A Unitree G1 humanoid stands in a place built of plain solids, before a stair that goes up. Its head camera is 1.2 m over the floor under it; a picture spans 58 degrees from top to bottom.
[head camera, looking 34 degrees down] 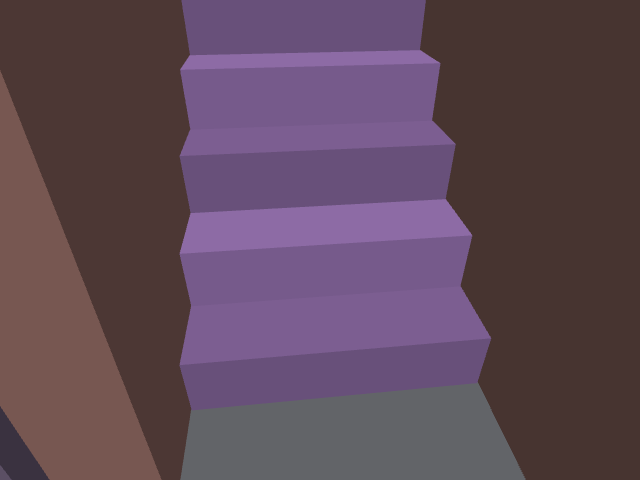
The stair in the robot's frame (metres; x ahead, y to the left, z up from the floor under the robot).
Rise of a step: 0.21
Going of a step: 0.25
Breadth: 0.93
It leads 6 degrees to the left of straight ahead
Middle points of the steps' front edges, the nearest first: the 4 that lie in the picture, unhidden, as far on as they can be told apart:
0.87 -0.06 0.21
1.12 -0.03 0.43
1.37 -0.01 0.64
1.62 0.02 0.85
